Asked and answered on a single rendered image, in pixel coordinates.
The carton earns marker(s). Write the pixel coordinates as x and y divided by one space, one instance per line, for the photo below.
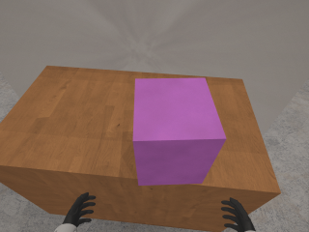
177 133

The pedestal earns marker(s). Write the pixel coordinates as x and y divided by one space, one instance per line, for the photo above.
72 132

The robot left hand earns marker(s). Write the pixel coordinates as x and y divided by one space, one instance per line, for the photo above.
74 214

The robot right hand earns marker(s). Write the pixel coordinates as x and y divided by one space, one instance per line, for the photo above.
242 220

